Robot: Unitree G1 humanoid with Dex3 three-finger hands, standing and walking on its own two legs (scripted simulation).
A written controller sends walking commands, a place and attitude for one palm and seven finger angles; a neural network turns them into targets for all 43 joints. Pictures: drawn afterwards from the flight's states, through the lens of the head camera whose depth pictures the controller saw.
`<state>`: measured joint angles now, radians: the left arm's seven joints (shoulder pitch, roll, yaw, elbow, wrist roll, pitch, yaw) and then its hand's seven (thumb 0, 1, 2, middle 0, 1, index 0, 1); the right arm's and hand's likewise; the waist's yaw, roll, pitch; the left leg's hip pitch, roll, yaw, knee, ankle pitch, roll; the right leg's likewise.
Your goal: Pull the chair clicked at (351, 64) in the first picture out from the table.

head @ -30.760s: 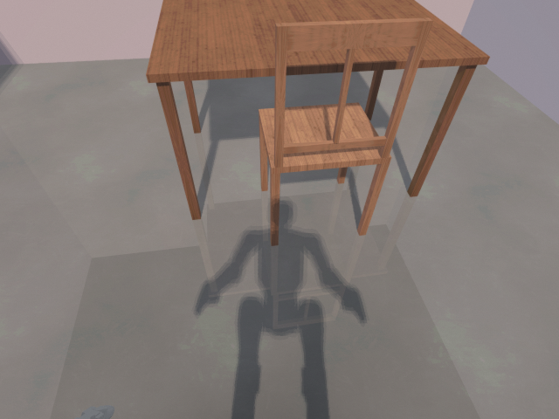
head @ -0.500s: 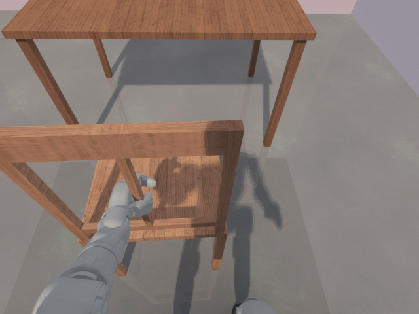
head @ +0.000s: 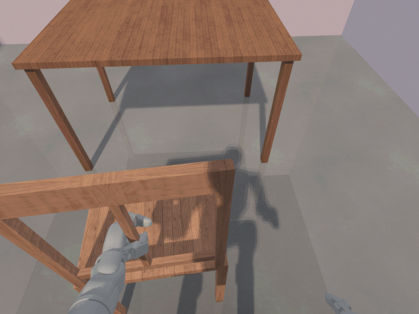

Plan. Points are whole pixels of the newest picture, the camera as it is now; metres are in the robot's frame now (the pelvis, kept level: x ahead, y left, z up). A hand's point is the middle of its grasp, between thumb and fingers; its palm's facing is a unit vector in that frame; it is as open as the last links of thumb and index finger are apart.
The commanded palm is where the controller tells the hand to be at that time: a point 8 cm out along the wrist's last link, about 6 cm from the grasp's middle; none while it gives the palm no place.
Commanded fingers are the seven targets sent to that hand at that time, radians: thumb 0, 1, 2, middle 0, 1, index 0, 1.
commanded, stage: stop walking, hand still on the chair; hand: left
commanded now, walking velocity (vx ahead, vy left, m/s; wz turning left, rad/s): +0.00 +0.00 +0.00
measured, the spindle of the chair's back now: (134, 237) +0.29 +0.18 -0.07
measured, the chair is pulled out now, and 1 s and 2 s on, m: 0.58 0.59 0.59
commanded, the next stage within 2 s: open the thumb and straighten the fingers in 0.40 s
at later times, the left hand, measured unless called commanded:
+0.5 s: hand (142, 246) +0.27 +0.16 -0.07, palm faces +0.03 -0.98 -0.21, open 5.1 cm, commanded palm +0.25 +0.21 -0.05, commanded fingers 0.00 0.78 0.84 -0.50 -1.45 -0.50 -1.45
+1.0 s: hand (136, 242) +0.28 +0.17 -0.07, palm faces +0.03 -0.98 -0.19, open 14.2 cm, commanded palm +0.26 +0.23 -0.05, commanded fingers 0.00 -0.55 0.20 -0.10 -0.29 -0.10 -0.29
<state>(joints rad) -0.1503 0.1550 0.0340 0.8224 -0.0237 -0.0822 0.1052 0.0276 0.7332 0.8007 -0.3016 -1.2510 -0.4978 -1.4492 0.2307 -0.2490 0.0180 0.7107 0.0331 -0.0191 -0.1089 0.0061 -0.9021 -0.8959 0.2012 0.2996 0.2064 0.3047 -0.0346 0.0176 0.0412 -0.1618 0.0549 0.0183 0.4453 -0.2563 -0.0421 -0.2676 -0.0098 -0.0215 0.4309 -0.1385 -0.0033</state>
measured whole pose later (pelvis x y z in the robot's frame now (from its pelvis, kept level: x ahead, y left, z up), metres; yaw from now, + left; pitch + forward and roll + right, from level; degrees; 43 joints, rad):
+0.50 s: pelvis +0.02 +0.02 +0.00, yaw +0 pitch -1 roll +0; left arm -0.02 0.14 -0.03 0.68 -0.01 -0.07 0.11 0.02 0.72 0.82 -0.29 -1.30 -0.50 -1.45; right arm 0.21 -0.21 0.03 0.70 0.03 0.01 -0.11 0.01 -0.90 -0.90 0.20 0.30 0.21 0.30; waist -0.03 0.01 0.03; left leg -0.12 0.03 0.04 0.42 -0.27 -0.02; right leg -0.24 -0.03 0.00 0.42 -0.16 0.02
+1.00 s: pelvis +0.03 +0.03 -0.02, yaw +2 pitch +8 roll +0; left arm 0.07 0.16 -0.03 0.33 -0.04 0.11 0.06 -0.01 -0.45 0.24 -0.30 -0.92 -0.32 -0.94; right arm 0.22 -0.26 0.02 0.60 0.04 -0.12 -0.05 0.01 -0.90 -0.90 0.20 0.30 0.20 0.30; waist -0.03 0.04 -0.07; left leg -0.45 0.01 -0.01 0.72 -0.41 -0.01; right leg -0.54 -0.06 -0.03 0.70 -0.30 0.03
